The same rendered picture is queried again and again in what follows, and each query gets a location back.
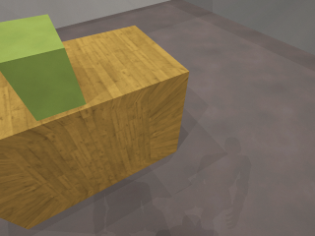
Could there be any pedestal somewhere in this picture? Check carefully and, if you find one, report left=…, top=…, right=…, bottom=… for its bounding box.
left=0, top=26, right=189, bottom=229

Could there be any carton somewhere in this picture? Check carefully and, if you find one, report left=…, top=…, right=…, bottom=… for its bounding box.
left=0, top=14, right=86, bottom=121

